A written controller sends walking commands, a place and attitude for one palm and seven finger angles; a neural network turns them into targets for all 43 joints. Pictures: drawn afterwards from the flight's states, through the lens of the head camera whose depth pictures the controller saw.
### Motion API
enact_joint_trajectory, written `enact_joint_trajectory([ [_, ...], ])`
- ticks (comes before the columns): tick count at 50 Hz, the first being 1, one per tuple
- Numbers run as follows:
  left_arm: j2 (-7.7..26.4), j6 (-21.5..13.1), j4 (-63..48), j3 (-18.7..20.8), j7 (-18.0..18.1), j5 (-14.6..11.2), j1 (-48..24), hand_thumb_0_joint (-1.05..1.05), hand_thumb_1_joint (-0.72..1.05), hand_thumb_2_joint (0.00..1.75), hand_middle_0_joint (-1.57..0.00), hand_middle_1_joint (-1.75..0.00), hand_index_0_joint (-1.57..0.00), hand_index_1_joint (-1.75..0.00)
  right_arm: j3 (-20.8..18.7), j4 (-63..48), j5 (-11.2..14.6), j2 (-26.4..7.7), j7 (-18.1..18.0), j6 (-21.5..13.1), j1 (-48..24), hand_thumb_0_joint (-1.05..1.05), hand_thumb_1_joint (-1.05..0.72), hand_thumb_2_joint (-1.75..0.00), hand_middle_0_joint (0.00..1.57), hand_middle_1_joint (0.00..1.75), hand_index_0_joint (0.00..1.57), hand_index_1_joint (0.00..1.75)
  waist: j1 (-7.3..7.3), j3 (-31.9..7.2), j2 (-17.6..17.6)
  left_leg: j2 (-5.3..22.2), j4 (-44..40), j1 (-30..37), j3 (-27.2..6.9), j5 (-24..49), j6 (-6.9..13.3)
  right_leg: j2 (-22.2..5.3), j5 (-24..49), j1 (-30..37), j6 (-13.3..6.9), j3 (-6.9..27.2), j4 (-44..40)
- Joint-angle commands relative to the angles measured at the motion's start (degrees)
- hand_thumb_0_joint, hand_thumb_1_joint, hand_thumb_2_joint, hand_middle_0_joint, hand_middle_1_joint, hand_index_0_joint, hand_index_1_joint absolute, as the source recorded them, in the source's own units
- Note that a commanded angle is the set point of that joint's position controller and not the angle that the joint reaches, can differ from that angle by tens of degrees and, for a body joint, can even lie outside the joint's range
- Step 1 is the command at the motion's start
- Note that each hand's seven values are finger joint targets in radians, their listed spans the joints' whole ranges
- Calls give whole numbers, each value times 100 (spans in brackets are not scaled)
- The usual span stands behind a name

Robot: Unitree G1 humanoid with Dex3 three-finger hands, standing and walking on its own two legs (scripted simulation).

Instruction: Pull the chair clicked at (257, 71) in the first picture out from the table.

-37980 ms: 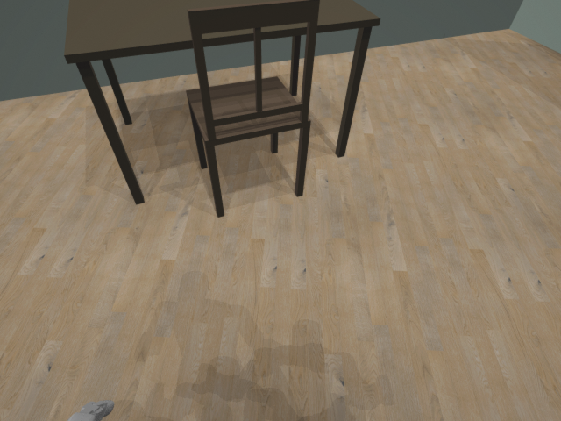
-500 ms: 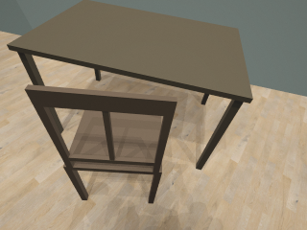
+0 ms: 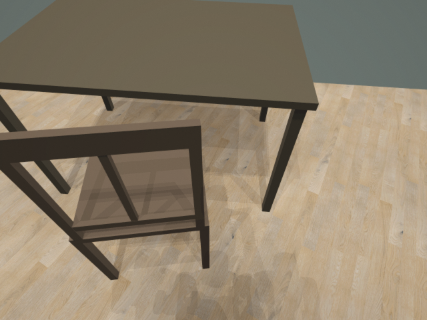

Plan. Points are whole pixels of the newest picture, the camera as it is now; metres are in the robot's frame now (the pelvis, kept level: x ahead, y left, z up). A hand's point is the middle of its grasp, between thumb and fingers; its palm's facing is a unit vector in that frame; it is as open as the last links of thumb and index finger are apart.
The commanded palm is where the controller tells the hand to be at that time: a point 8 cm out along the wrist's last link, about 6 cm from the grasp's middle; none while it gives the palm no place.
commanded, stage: look again from close up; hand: left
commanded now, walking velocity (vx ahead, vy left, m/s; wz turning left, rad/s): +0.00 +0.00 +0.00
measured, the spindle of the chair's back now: (121, 191) +0.43 +0.24 -0.09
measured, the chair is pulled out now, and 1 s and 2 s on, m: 0.16 0.16 0.16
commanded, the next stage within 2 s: come to a stop and stand still in 1.28 s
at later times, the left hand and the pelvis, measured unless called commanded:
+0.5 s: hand out of the picture +0.02 +0.15 -0.17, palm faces +0.05 -0.98 -0.21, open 7.3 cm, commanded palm none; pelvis +0.03 -0.03 +0.00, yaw +2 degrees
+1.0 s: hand out of the picture +0.05 +0.17 -0.18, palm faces +0.05 -0.98 -0.21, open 7.3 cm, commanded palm none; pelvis +0.05 -0.01 +0.00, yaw +1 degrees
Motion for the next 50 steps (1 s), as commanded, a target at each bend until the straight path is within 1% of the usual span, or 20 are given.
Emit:
enact_joint_trajectory([
  [1, 829, -222, -354, -11, 49, 14, 246, 0, 90, 90, -20, -30, -20, -30, 6, -590, -38, -247, 142, -122, 295, 0, -90, -90, 20, 30, 20, 30, -57, -243, -691, -49, 507, 121, 37, 3, -58, -782, -124, -394, -680, 467, -933],
  [2, 744, -261, -312, -9, 64, -10, 275, 0, 90, 90, -20, -30, -20, -30, 21, -617, -23, -338, 122, -154, 294, 0, -90, -90, 20, 30, 20, 30, -36, -287, -939, -14, 399, 174, -77, 128, -22, -816, 288, -343, -687, 535, -793],
  [3, 703, -264, -322, -21, 74, -13, 252, 0, 90, 90, -20, -30, -20, -30, 31, -618, -11, -378, 102, -196, 332, 0, -90, -90, 20, 30, 20, 30, -42, -296, -916, 47, 212, 282, -159, 361, 10, -793, 516, -335, -664, 468, -646],
  [4, 687, -247, -316, -43, 66, -20, 290, 0, 90, 90, -20, -30, -20, -30, 51, -601, 5, -423, 82, -217, 295, 0, -90, -90, 20, 30, 20, 30, -3, -196, -600, 98, 56, 422, -230, 539, 21, -715, 438, -446, -604, 420, -572],
  [6, 646, -209, -277, -34, 46, -9, 412, 0, 90, 90, -20, -30, -20, -30, 77, -573, -1, -433, 63, -245, 184, 0, -90, -90, 20, 30, 20, 30, 118, 260, 114, 232, -322, 233, -435, 777, 79, -467, 224, -538, -466, 314, -426],
  [7, 627, -208, -251, -26, 46, -6, 543, 0, 90, 90, -20, -30, -20, -30, 91, -589, -5, -465, 53, -246, 116, 0, -90, -90, 20, 30, 20, 30, 186, 341, 137, 270, -364, 124, -504, 904, 108, -405, 339, -434, -426, 309, -388],
  [8, 649, -205, -239, -30, 45, -9, 607, 0, 90, 90, -20, -30, -20, -30, 103, -608, 9, -473, 46, -231, 57, 0, -90, -90, 20, 30, 20, 30, 213, 485, -71, 249, -386, 28, -483, 800, 104, -411, 316, -412, -413, 326, -460],
  [10, 674, -219, -189, -46, 37, -10, 667, 0, 90, 90, -20, -30, -20, -30, 116, -616, 22, -471, 43, -220, 12, 0, -90, -90, 20, 30, 20, 30, 203, 477, -447, 169, -383, 149, -376, 655, 67, -494, 303, -439, -418, 422, -626],
  [15, 726, -248, -138, -45, 28, -1, 830, 0, 90, 90, -20, -30, -20, -30, 130, -513, 31, -486, 36, -224, -105, 0, -90, -90, 20, 30, 20, 30, 217, 242, -549, 160, -468, 499, -307, 811, 35, -535, 759, -299, -383, 467, -679],
  [25, 807, -279, 131, -24, 39, 11, 1253, 0, 90, 90, -20, -30, -20, -30, 157, -343, 71, -565, -21, -267, -380, 0, -90, -90, 20, 30, 20, 30, 332, -251, -265, 232, -418, 811, -265, 1612, 35, -598, 2506, 375, -278, 347, -480],
  [30, 792, -259, 267, -35, 47, 15, 1364, 0, 90, 90, -20, -30, -20, -30, 161, -236, 82, -564, -49, -266, -463, 0, -90, -90, 20, 30, 20, 30, 358, -191, -161, 260, -410, 875, -258, 1811, 49, -589, 2649, 407, -262, 306, -484],
  [32, 758, -242, 279, -44, 49, 24, 1369, 0, 90, 90, -20, -30, -20, -30, 156, -208, 81, -581, -52, -265, -492, 0, -90, -90, 20, 30, 20, 30, 366, -31, -135, 275, -432, 876, -283, 1882, 54, -552, 2488, 298, -251, 289, -500],
  [35, 749, -230, 317, -44, 47, 23, 1356, 0, 90, 90, -20, -30, -20, -30, 157, -168, 81, -569, -55, -264, -496, 0, -90, -90, 20, 30, 20, 30, 361, -18, -136, 289, -514, 879, -318, 1807, 68, -545, 2223, 287, -259, 260, -516],
  [37, 709, -211, 307, -43, 46, 31, 1331, 0, 90, 90, -20, -30, -20, -30, 161, -134, 76, -564, -55, -267, -491, 0, -90, -90, 20, 30, 20, 30, 373, 157, -21, 292, -587, 796, -361, 1747, 86, -516, 1862, 196, -259, 260, -567],
  [39, 715, -213, 326, -41, 42, 27, 1311, 0, 90, 90, -20, -30, -20, -30, 164, -130, 72, -566, -55, -273, -494, 0, -90, -90, 20, 30, 20, 30, 370, 101, -120, 300, -609, 813, -381, 1789, 101, -522, 1862, 233, -256, 252, -564],
  [41, 681, -206, 305, -32, 40, 31, 1328, 0, 90, 90, -20, -30, -20, -30, 154, -97, 74, -541, -60, -294, -469, 0, -90, -90, 20, 30, 20, 30, 387, 104, -54, 312, -655, 859, -399, 1928, 121, -498, 1765, 249, -242, 213, -550],
  [45, 681, -203, 317, -27, 39, 21, 1275, 0, 90, 90, -20, -30, -20, -30, 155, -89, 65, -589, -61, -303, -454, 0, -90, -90, 20, 30, 20, 30, 391, -45, -133, 319, -665, 890, -461, 2002, 142, -522, 1679, 302, -240, 179, -508],
  [46, 659, -189, 297, -26, 36, 25, 1247, 0, 90, 90, -20, -30, -20, -30, 165, -65, 69, -574, -62, -311, -449, 0, -90, -90, 20, 30, 20, 30, 396, 84, -2, 321, -738, 845, -457, 2017, 154, -494, 1560, 271, -239, 171, -512],
  [47, 684, -190, 294, -21, 41, 25, 1235, 0, 90, 90, -20, -30, -20, -30, 160, -66, 61, -588, -61, -314, -412, 0, -90, -90, 20, 30, 20, 30, 393, 4, -3, 326, -711, 861, -497, 2127, 159, -515, 1550, 309, -239, 151, -488],
  [50, 692, -203, 315, -19, 43, 12, 1247, 0, 90, 90, -20, -30, -20, -30, 156, -64, 65, -595, -67, -319, -411, 0, -90, -90, 20, 30, 20, 30, 403, -148, -180, 316, -658, 954, -477, 2276, 166, -558, 1891, 391, -235, 141, -452],
])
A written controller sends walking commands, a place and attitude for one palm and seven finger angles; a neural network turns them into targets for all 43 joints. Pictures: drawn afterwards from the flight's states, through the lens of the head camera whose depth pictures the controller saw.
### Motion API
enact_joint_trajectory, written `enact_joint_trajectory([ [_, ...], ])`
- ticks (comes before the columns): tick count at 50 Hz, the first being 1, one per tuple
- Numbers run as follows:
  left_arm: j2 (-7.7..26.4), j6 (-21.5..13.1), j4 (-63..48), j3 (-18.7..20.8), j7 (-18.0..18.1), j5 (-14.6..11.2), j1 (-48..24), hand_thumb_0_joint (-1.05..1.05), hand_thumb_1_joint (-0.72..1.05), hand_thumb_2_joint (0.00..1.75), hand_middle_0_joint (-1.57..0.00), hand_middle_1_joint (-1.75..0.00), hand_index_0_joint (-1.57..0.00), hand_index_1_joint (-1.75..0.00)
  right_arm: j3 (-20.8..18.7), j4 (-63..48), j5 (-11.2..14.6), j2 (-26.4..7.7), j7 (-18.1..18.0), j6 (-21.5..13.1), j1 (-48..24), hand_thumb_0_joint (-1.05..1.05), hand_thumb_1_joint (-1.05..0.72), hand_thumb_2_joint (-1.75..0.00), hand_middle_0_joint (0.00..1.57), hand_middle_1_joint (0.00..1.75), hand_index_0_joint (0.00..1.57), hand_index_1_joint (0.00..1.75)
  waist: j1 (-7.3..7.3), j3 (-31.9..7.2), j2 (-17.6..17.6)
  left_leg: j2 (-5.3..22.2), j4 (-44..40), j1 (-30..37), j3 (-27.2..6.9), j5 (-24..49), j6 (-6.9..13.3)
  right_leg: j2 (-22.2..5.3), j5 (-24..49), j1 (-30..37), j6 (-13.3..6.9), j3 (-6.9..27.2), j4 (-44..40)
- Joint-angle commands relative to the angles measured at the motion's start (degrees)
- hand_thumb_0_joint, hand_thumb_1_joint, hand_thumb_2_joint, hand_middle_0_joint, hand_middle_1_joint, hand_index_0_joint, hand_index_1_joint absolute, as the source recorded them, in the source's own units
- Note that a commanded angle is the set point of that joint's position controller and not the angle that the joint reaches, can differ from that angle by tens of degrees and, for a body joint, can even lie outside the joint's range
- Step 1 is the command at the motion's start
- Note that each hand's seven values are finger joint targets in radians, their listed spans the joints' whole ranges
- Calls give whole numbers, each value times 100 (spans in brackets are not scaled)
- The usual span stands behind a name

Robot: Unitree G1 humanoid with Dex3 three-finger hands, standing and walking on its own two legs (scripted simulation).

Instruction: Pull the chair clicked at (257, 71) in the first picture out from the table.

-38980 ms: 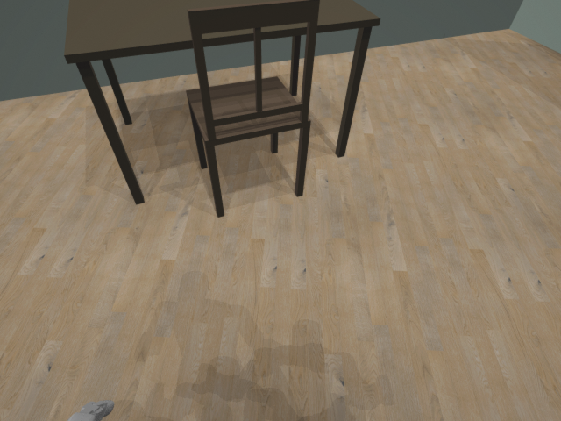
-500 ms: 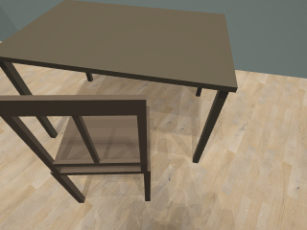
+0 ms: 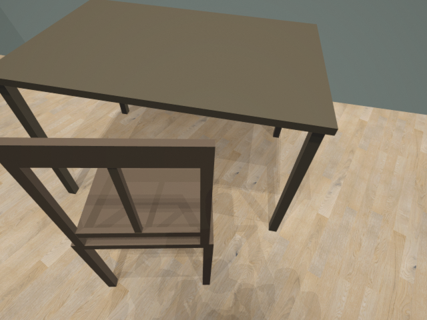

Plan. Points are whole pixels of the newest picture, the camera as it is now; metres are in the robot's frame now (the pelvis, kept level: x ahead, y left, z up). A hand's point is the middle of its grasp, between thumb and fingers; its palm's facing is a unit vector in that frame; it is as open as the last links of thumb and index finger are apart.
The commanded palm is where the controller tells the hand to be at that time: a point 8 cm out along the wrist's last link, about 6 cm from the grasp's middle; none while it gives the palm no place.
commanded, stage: look again from close up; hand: left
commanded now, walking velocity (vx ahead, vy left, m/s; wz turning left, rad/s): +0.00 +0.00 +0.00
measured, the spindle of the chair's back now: (128, 203) +0.39 +0.24 -0.09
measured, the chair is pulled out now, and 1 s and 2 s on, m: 0.16 0.16 0.16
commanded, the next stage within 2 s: come to a stop and stand still in 0.28 s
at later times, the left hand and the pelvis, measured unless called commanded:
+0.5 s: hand out of the picture +0.00 +0.19 -0.17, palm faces +0.02 -0.98 -0.21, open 7.3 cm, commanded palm none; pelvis -0.01 +0.01 +0.00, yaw +0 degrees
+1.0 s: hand out of the picture -0.03 +0.20 -0.18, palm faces +0.02 -0.97 -0.22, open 7.3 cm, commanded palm none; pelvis -0.05 +0.02 +0.00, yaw +0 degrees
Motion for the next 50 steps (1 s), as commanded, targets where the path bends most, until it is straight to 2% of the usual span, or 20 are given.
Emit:
enact_joint_trajectory([
  [1, 601, -50, -143, 102, 43, 8, 432, 0, 90, 90, -20, -30, -20, -30, -109, -173, 25, -602, -30, -82, 231, 0, -90, -90, 20, 30, 20, 30, 18, 104, 169, 449, -304, 229, -316, 2412, 250, -451, 2208, -264, -132, 212, -320],
  [10, 636, -53, -118, 111, 48, 0, 393, 0, 90, 90, -20, -30, -20, -30, -118, -105, 24, -579, -26, -78, 348, 0, -90, -90, 20, 30, 20, 30, 9, -30, 101, 411, -326, 257, -333, 2347, 249, -516, 2301, -168, -124, 210, -315],
  [11, 620, -45, -130, 107, 45, -1, 402, 0, 90, 90, -20, -30, -20, -30, -114, -92, 29, -559, -28, -76, 312, 0, -90, -90, 20, 30, 20, 30, 17, 95, 109, 404, -356, 230, -338, 2326, 256, -489, 2247, -216, -118, 204, -351],
  [15, 603, -45, -99, 106, 51, 1, 414, 0, 90, 90, -20, -30, -20, -30, -117, -75, 25, -559, -30, -73, 362, 0, -90, -90, 20, 30, 20, 30, 2, 30, 109, 401, -352, 252, -368, 2311, 258, -511, 2206, -205, -115, 215, -366],
  [16, 581, -36, -93, 103, 45, 0, 415, 0, 90, 90, -20, -30, -20, -30, -115, -55, 30, -521, -32, -71, 332, 0, -90, -90, 20, 30, 20, 30, 18, 183, 167, 401, -412, 217, -339, 2194, 259, -481, 2069, -280, -115, 216, -410],
  [20, 574, -42, -59, 93, 42, 2, 416, 0, 90, 90, -20, -30, -20, -30, -117, -56, 27, -526, -27, -70, 368, 0, -90, -90, 20, 30, 20, 30, -2, 140, 156, 392, -428, 222, -377, 2114, 260, -507, 1962, -290, -108, 222, -445],
  [21, 1186, -91, -520, -54, 58, -119, -65, 0, 90, 90, -20, -30, -20, -30, -156, -558, -27, -1007, 43, -30, 185, 0, -90, -90, 20, 30, 20, 30, -200, 782, 1797, 36, -720, 305, -437, 2539, 346, -46, 1182, -903, -263, 13, -30],
  [22, 928, -31, -572, 48, 72, -70, 213, 0, 90, 90, -20, -30, -20, -30, -318, -640, -42, -867, 39, -95, 174, 0, -90, -90, 20, 30, 20, 30, -21, 528, 1678, 500, -509, -55, -710, 2315, 323, -185, 407, -1002, -190, -5, 82],
  [23, 706, -83, -455, 35, 71, -48, 390, 0, 90, 90, -20, -30, -20, -30, -308, -648, -39, -769, 24, -106, 15, 0, -90, -90, 20, 30, 20, 30, 34, 288, 1489, 440, -309, -16, -716, 2609, 370, -239, 888, -839, -250, 72, -46],
  [24, 705, -118, -404, 21, 76, -40, 501, 0, 90, 90, -20, -30, -20, -30, -284, -698, -7, -710, 20, -106, 51, 0, -90, -90, 20, 30, 20, 30, 31, 80, 1025, 377, -63, 147, -653, 2859, 359, -326, 1409, -689, -286, 122, -121],
  [26, 694, -157, -413, 49, 99, -42, 522, 0, 90, 90, -20, -30, -20, -30, -290, -810, -4, -660, 35, -107, 138, 0, -90, -90, 20, 30, 20, 30, -10, -442, 14, 313, 275, 305, -508, 2739, 318, -477, 2567, -376, -300, 356, -116],
  [28, 706, -146, -466, 104, 124, -49, 379, 0, 90, 90, -20, -30, -20, -30, -338, -831, 0, -703, 38, -70, 102, 0, -90, -90, 20, 30, 20, 30, -60, -353, -639, 224, 310, 25, -448, 2233, 288, -584, 2972, -254, -257, 286, -71],
  [29, 706, -135, -506, 111, 134, -44, 374, 0, 90, 90, -20, -30, -20, -30, -352, -843, 2, -717, 43, -50, 58, 0, -90, -90, 20, 30, 20, 30, -51, -261, -793, 195, 313, -59, -399, 2056, 271, -608, 3061, -271, -241, 299, -76],
  [30, 715, -126, -532, 114, 140, -38, 354, 0, 90, 90, -20, -30, -20, -30, -359, -844, -1, -725, 47, -38, 37, 0, -90, -90, 20, 30, 20, 30, -61, -232, -768, 179, 295, -82, -367, 1961, 264, -629, 3053, -289, -234, 308, -58],
  [31, 697, -118, -555, 82, 144, -27, 336, 0, 90, 90, -20, -30, -20, -30, -317, -834, -23, -711, 64, -41, 54, 0, -90, -90, 20, 30, 20, 30, -47, -362, -524, 189, 219, 75, -326, 2170, 271, -602, 3066, -236, -232, 315, 50],
  [34, 822, -84, -592, 129, 140, -25, 269, 0, 90, 90, -20, -30, -20, -30, -369, -811, 3, -784, 64, -4, -123, 0, -90, -90, 20, 30, 20, 30, -57, -106, -115, 251, 186, 90, -403, 2163, 271, -550, 2410, -545, -153, 262, -20],
  [36, 799, -60, -618, 97, 130, -3, 278, 0, 90, 90, -20, -30, -20, -30, -341, -807, -10, -782, 84, 11, -175, 0, -90, -90, 20, 30, 20, 30, -9, -70, -49, 283, 136, 163, -381, 2180, 282, -509, 2162, -597, -146, 291, -78],
  [40, 927, -45, -602, 109, 96, 5, 108, 0, 90, 90, -20, -30, -20, -30, -371, -794, 8, -861, 106, 40, -379, 0, -90, -90, 20, 30, 20, 30, -42, 297, 31, 285, -105, -52, -486, 1419, 270, -483, 1210, -890, -108, 342, -308],
  [42, 895, -27, -598, 66, 86, 16, 138, 0, 90, 90, -20, -30, -20, -30, -339, -761, -2, -849, 126, 36, -373, 0, -90, -90, 20, 30, 20, 30, -24, 265, 157, 296, -205, 29, -471, 1258, 271, -446, 954, -914, -95, 360, -356],
  [50, 959, -54, -465, 60, 35, 18, 93, 0, 90, 90, -20, -30, -20, -30, -317, -664, 16, -912, 128, -3, -412, 0, -90, -90, 20, 30, 20, 30, -25, 156, 283, 334, -416, 45, -551, 1108, 260, -451, 809, -857, -60, 363, -463],
])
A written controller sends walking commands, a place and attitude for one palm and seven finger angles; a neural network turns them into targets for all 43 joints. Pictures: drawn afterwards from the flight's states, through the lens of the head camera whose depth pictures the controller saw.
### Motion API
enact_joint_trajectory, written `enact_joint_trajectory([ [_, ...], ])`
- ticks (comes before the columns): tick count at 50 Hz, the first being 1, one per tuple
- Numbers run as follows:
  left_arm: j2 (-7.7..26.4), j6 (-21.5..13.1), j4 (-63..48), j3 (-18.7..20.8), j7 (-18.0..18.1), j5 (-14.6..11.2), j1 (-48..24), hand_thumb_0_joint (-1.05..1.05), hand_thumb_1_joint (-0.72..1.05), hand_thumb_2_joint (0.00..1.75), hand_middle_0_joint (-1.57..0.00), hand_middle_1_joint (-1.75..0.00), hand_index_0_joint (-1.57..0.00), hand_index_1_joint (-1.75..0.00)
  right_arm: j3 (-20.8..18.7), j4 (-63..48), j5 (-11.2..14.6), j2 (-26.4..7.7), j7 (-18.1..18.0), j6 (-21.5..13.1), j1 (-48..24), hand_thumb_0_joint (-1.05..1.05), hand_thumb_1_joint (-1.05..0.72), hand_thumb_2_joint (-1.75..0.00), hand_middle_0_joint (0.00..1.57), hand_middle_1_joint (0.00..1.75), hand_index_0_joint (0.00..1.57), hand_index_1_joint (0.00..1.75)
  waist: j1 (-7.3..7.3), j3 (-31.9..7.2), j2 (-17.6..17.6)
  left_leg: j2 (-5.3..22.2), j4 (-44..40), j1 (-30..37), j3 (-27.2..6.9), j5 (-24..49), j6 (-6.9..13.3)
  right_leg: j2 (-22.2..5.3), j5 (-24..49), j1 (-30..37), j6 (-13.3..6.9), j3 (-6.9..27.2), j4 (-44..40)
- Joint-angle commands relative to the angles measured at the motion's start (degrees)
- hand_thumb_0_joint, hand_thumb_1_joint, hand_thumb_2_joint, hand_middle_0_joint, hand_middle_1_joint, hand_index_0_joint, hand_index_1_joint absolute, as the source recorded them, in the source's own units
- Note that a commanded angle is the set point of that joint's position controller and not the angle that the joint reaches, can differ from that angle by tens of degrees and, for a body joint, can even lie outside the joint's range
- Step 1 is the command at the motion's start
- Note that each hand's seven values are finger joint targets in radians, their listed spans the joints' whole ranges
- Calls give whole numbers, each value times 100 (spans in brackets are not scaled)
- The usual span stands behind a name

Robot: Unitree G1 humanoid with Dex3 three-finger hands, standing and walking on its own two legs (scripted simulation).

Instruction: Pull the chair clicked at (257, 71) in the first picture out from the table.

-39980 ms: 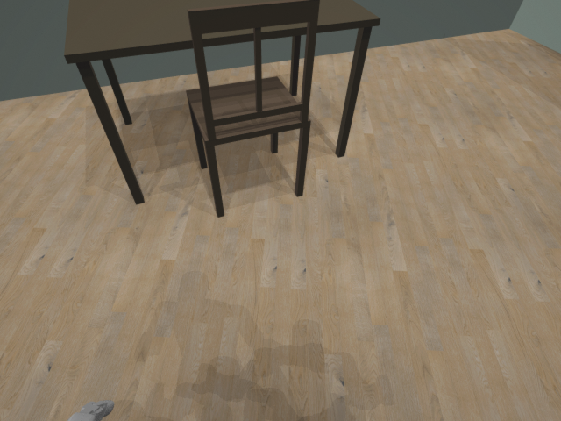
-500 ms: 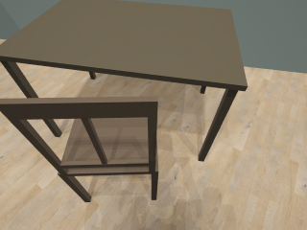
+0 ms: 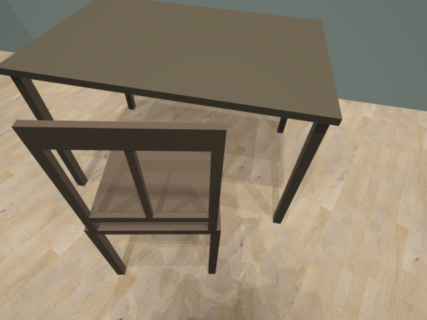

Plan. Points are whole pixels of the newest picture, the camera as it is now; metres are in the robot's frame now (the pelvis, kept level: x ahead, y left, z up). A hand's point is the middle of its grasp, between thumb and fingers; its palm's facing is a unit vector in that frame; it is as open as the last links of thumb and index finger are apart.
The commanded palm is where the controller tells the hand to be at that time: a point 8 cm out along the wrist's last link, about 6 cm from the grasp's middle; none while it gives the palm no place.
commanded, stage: come to a stop and stand still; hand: left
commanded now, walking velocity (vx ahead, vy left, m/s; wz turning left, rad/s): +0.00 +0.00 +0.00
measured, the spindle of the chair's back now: (141, 186) +0.43 +0.22 -0.09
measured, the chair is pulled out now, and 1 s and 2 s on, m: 0.16 0.16 0.16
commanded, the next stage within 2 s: look again from close up in 0.40 s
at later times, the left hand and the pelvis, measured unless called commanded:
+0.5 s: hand out of the picture -0.01 +0.20 -0.17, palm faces -0.02 -0.98 -0.22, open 7.3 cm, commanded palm none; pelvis -0.01 +0.01 +0.00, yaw -1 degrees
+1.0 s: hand out of the picture -0.01 +0.18 -0.17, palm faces +0.00 -0.98 -0.19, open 7.3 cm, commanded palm none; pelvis -0.01 +0.00 +0.01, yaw -1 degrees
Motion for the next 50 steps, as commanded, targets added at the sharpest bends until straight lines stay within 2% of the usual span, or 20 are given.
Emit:
enact_joint_trajectory([
  [1, 784, -82, -196, 136, 39, 23, 249, 0, 90, 90, -20, -30, -20, -30, -114, -224, 30, -666, -27, -100, 76, 0, -90, -90, 20, 30, 20, 30, -30, 12, 225, 458, -635, 356, -536, 777, 134, -340, 531, -538, -178, 355, -728],
  [3, 779, -94, -141, 131, 36, 18, 278, 0, 90, 90, -20, -30, -20, -30, -109, -173, 33, -679, -29, -114, 112, 0, -90, -90, 20, 30, 20, 30, -40, -60, 153, 455, -645, 386, -562, 806, 135, -359, 581, -500, -167, 349, -731],
  [6, 739, -80, -85, 115, 25, 18, 262, 0, 90, 90, -20, -30, -20, -30, -89, -98, 38, -676, -31, -119, 169, 0, -90, -90, 20, 30, 20, 30, -37, 33, 279, 486, -776, 363, -571, 727, 135, -344, 521, -508, -155, 319, -752],
  [9, 707, -86, -3, 112, 26, 16, 298, 0, 90, 90, -20, -30, -20, -30, -89, -31, 40, -683, -33, -122, 214, 0, -90, -90, 20, 30, 20, 30, -47, 18, 248, 486, -834, 372, -594, 628, 134, -344, 513, -510, -143, 319, -757],
  [13, 664, -91, 59, 107, 29, 13, 348, 0, 90, 90, -20, -30, -20, -30, -81, 74, 52, -653, -33, -132, 340, 0, -90, -90, 20, 30, 20, 30, -42, -66, 115, 504, -867, 408, -589, 731, 138, -366, 592, -414, -127, 284, -753],
  [19, 603, -94, 138, 98, 39, 11, 394, 0, 90, 90, -20, -30, -20, -30, -74, 193, 56, -581, -32, -118, 462, 0, -90, -90, 20, 30, 20, 30, -61, 46, 27, 490, -929, 388, -552, 622, 125, -370, 552, -493, -136, 315, -782],
  [22, 565, -82, 154, 97, 41, 12, 422, 0, 90, 90, -20, -30, -20, -30, -75, 241, 61, -550, -34, -113, 493, 0, -90, -90, 20, 30, 20, 30, -52, 123, 136, 507, -1012, 340, -572, 493, 130, -363, 450, -516, -125, 292, -804],
  [25, 541, -101, 183, 104, 44, 10, 448, 0, 90, 90, -20, -30, -20, -30, -77, 269, 60, -522, -37, -121, 555, 0, -90, -90, 20, 30, 20, 30, -70, 8, 29, 501, -966, 430, -547, 631, 129, -371, 584, -491, -137, 314, -773],
  [27, 516, -92, 176, 104, 42, 13, 457, 0, 90, 90, -20, -30, -20, -30, -74, 270, 64, -514, -41, -123, 573, 0, -90, -90, 20, 30, 20, 30, -66, 55, 146, 515, -1001, 413, -541, 621, 131, -356, 567, -503, -127, 294, -780],
  [38, 433, -118, 228, 124, 47, 16, 538, 0, 90, 90, -20, -30, -20, -30, -65, 314, 70, -409, -60, -132, 651, 0, -90, -90, 20, 30, 20, 30, -76, 15, 73, 481, -912, 514, -491, 949, 118, -380, 824, -482, -154, 355, -814],
  [40, 421, -119, 231, 121, 48, 13, 533, 0, 90, 90, -20, -30, -20, -30, -62, 326, 64, -420, -57, -120, 655, 0, -90, -90, 20, 30, 20, 30, -85, 85, 23, 477, -923, 496, -472, 850, 102, -379, 738, -531, -158, 359, -838],
  [41, 395, -105, 235, 116, 46, 15, 533, 0, 90, 90, -20, -30, -20, -30, -64, 327, 69, -393, -60, -107, 627, 0, -90, -90, 20, 30, 20, 30, -74, 251, 73, 482, -1002, 433, -478, 663, 102, -360, 582, -617, -160, 366, -891],
  [50, 375, -124, 251, 132, 35, 13, 584, 0, 90, 90, -20, -30, -20, -30, -56, 329, 64, -386, -65, -112, 690, 0, -90, -90, 20, 30, 20, 30, -85, 119, 112, 468, -973, 491, -483, 711, 82, -363, 643, -569, -180, 379, -912],
])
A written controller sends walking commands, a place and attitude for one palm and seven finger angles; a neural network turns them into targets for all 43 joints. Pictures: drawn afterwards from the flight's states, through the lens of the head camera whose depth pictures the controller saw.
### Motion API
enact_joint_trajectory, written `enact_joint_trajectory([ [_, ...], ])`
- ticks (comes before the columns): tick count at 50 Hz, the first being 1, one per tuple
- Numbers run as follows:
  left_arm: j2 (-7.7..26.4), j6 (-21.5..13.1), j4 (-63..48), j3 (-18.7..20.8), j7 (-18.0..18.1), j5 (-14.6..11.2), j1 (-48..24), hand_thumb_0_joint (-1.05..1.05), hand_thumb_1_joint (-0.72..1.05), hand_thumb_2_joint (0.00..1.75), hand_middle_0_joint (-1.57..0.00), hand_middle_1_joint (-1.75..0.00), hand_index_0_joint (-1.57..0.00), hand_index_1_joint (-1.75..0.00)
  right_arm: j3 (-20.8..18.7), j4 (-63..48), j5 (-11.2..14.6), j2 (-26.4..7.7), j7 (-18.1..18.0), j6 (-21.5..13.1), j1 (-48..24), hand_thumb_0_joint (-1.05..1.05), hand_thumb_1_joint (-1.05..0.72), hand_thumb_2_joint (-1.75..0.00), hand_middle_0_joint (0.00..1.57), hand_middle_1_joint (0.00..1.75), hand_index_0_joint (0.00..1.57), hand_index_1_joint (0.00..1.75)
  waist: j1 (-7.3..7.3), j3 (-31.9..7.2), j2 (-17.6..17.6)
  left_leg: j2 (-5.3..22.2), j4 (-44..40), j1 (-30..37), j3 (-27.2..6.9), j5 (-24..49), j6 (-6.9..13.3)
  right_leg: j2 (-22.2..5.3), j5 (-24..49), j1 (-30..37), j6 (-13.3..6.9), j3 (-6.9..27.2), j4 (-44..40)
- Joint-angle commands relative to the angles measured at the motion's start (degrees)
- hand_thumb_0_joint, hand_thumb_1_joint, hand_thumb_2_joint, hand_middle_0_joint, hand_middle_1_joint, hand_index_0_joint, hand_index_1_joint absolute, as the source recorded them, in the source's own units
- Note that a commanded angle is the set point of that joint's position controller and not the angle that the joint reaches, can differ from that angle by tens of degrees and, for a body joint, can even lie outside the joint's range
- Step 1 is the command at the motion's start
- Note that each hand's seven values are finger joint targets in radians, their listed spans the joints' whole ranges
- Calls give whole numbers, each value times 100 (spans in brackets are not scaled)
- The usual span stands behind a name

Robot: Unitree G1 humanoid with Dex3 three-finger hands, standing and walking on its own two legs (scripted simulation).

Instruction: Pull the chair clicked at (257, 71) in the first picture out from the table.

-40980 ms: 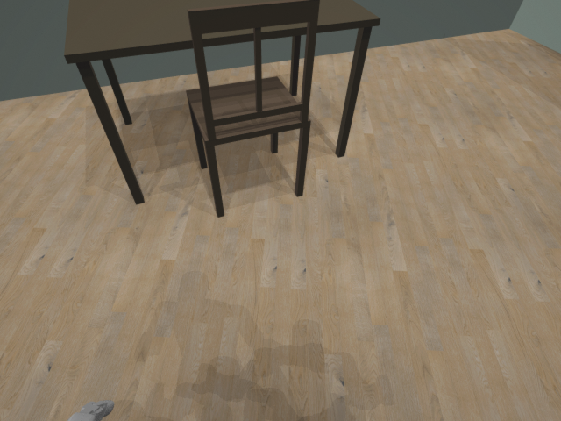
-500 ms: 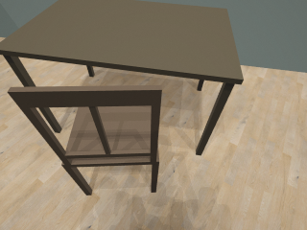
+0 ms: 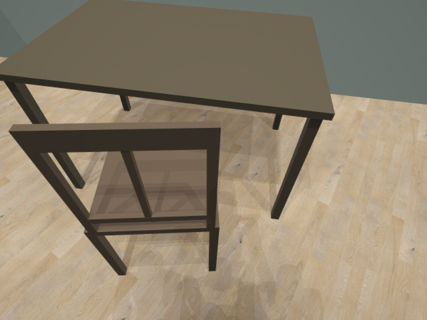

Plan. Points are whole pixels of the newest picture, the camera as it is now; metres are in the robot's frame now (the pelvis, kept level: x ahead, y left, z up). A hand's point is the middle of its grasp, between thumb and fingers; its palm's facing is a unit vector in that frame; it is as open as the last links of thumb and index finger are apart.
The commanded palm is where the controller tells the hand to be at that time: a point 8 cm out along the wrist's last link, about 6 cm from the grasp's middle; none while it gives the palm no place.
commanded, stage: look again from close up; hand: left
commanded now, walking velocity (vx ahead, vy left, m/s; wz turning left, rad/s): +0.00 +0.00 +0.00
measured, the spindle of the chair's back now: (138, 186) +0.44 +0.22 -0.09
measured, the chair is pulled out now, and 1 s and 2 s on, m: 0.16 0.16 0.16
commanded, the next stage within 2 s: raise the hand toward the chair's back in 0.18 s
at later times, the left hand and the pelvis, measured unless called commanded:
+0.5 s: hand (123, 263) +0.22 +0.18 -0.01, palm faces +0.25 -0.96 -0.08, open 7.7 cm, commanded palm +0.11 +0.22 -0.07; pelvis -0.01 -0.01 -0.03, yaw +3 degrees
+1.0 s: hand (146, 289) +0.19 +0.14 -0.06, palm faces -0.05 -1.00 -0.04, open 11.8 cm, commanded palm +0.14 +0.22 -0.06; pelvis -0.03 -0.04 -0.12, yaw +3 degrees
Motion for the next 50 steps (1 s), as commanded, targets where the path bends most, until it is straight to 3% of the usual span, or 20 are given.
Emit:
enact_joint_trajectory([
  [1, 633, -55, -138, 99, 41, 16, 439, 0, 90, 90, -20, -30, -20, -30, -100, -177, 25, -583, -28, -59, 262, 0, -90, -90, 20, 30, 20, 30, -2, 157, 110, 520, -518, 322, -600, 347, 48, -305, 331, -590, -219, 269, -615],
  [12, 592, -70, -113, 109, 38, 15, 521, 0, 90, 90, -20, -30, -20, -30, -92, -140, 18, -535, -28, -43, 325, 0, -90, -90, 20, 30, 20, 30, 0, 235, -30, 497, -521, 305, -577, 274, 22, -309, 260, -654, -243, 305, -687],
  [14, 654, -173, 1, 102, 241, 77, 682, 0, 90, 90, -20, -30, -20, -30, -44, -600, 29, -665, -30, -135, 21, 0, -90, -90, 20, 30, 20, 30, 99, 141, -189, 589, 645, -132, -467, 944, -84, -550, 1772, -368, -237, 471, -698],
  [15, 1905, -1405, -8763, 744, 264, -1050, -3444, 0, 88, 89, -20, -30, -20, -30, -188, -2600, 309, -1621, -315, -899, 216, 0, -90, -90, 20, 30, 20, 30, -592, -2896, 707, -29, -11, 1569, -214, 970, 102, 65, 1506, -30, -297, -233, 117],
  [16, 2255, -1328, -8362, 1021, 577, -772, -2521, 0, 85, 88, -20, -29, -20, -29, 85, -2344, 339, -994, -574, -1390, -316, 0, -90, -90, 20, 30, 20, 30, -295, -2277, 1138, 219, -30, 1599, 100, 718, 113, 247, 739, -436, -256, -392, 195],
  [17, 1242, -1094, -7084, 562, 755, -725, -1066, 0, 83, 87, -19, -29, -19, -29, -69, -2121, 237, -1221, -560, -1683, -228, 0, -90, -90, 20, 30, 20, 30, -199, -2062, 1101, 207, -149, 1144, -55, 196, -22, 302, 136, -653, -355, -597, 339],
  [18, -238, -447, -5231, -192, 718, -785, 887, 0, 81, 86, -19, -29, -19, -29, -77, -1934, 346, -932, -433, -1703, -199, 0, -90, -90, 20, 30, 20, 30, -212, -844, 595, 189, -100, 239, -247, -358, 17, 214, -53, -1095, -299, -703, 387],
  [19, 10, -595, -6569, -15, 591, -1131, -3, 0, 78, 85, -19, -28, -19, -28, -63, -2376, 364, -1106, -425, -1690, -107, 0, -90, -90, 20, 30, 20, 30, -265, -488, 547, 87, 60, -256, -444, -629, -6, 170, -95, -1132, -257, -781, 445],
  [21, 191, -1248, -6167, 269, 352, -988, -103, 0, 74, 83, -18, -27, -18, -27, -198, -2720, 231, -1209, -419, -1783, -383, 0, -90, -90, 20, 30, 20, 30, -400, 195, -7, -44, 600, -955, -448, -1025, -17, 194, -670, -1917, -218, -772, 522],
  [24, -139, -2370, -4743, 692, -470, -1276, 1642, 0, 67, 80, -18, -26, -18, -26, -343, -3137, 42, -1107, -172, -1764, -578, 0, -90, -90, 20, 30, 20, 30, 186, -140, -1491, -24, 1684, -2372, -348, -1081, -158, 248, -1398, -3110, -265, -760, 1451],
  [25, -171, -2798, -4798, 761, -875, -1439, 2110, 0, 64, 79, -17, -26, -17, -26, -404, -3296, 12, -1096, -70, -1744, -654, 0, -90, -90, 20, 30, 20, 30, 375, -422, -1584, -35, 1956, -2623, -284, -981, -177, 248, -1332, -3126, -287, -666, 1698],
  [27, 198, -3478, -4740, 1202, -1696, -1665, 2391, 0, 60, 77, -17, -25, -17, -25, -498, -3676, 57, -1173, 153, -1644, -770, 0, -90, -90, 20, 30, 20, 30, 513, -841, -1121, -115, 2438, -2897, -201, -590, -242, 190, -588, -2839, -370, -447, 2222],
  [31, 595, -3062, -5390, 1632, -1931, -1679, 2086, 0, 50, 73, -16, -24, -16, -24, -554, -4339, 179, -1135, 139, -1366, -1006, 0, -90, -90, 20, 30, 20, 30, 604, -1641, -136, -215, 2975, -3298, 21, -589, -110, 135, -222, -2812, -334, -268, 2756],
  [33, 739, -3087, -6692, 1625, -1704, -1736, 1312, 0, 46, 71, -16, -23, -16, -23, -532, -4560, 121, -1080, 49, -1339, -964, 0, -90, -90, 20, 30, 20, 30, 418, -2026, 311, -145, 3264, -3330, 8, -736, -42, 162, -448, -3206, -301, -142, 2916],
  [37, 1020, -4120, -9299, 1325, -1100, -1510, 44, 0, 36, 67, -15, -22, -15, -22, -520, -4241, -110, -957, -107, -1447, -477, 0, -90, -90, 20, 30, 20, 30, 24, -2977, 1273, 53, 3820, -2605, -300, -33, 85, 321, -8, -3937, -384, -163, 3411],
  [40, 714, -4396, -9057, 687, -1302, -1485, -19, 0, 29, 64, -14, -20, -14, -20, -410, -3998, -83, -1036, -199, -1602, -391, 0, -90, -90, 20, 30, 20, 30, -375, -2552, 1145, 111, 4137, -2924, -446, -332, 143, 359, -382, -4545, -387, -190, 3445],
  [42, 683, -4225, -8311, 561, -1710, -1520, -1, 0, 25, 62, -13, -20, -13, -20, -378, -3869, -32, -1107, -243, -1657, -380, 0, -90, -90, 20, 30, 20, 30, -597, -2127, 591, 147, 4352, -3495, -519, -688, 156, 366, -614, -4663, -349, -121, 3345],
  [44, 726, -3540, -7456, 697, -2053, -1596, 442, 0, 20, 60, -13, -19, -13, -19, -358, -3933, 81, -1157, -324, -1574, -461, 0, -90, -90, 20, 30, 20, 30, -508, -1911, 139, 122, 4299, -3972, -499, -1178, 131, 340, -1152, -4507, -305, 34, 3079],
  [48, 1079, -1653, -6969, 1513, -2329, -1937, 1282, 0, 11, 56, -12, -18, -12, -18, -344, -4452, 320, -1121, -437, -1177, -698, 0, -90, -90, 20, 30, 20, 30, 189, -2693, -361, -54, 3886, -3851, -324, -886, 134, 183, -985, -3068, -174, 276, 2650],
  [50, 1190, -1288, -7493, 2018, -1959, -2092, 1343, 0, 6, 54, -12, -17, -12, -17, -362, -4567, 296, -957, -464, -1079, -722, 0, -90, -90, 20, 30, 20, 30, 372, -3080, -511, -42, 3768, -3661, -334, -467, 114, 99, -249, -2527, -80, 260, 2706],
])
